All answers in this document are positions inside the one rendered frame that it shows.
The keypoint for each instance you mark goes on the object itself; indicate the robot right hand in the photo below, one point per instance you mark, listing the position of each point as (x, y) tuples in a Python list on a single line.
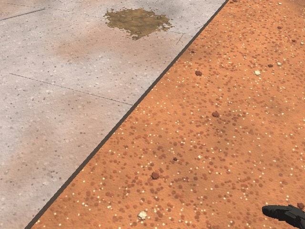
[(292, 215)]

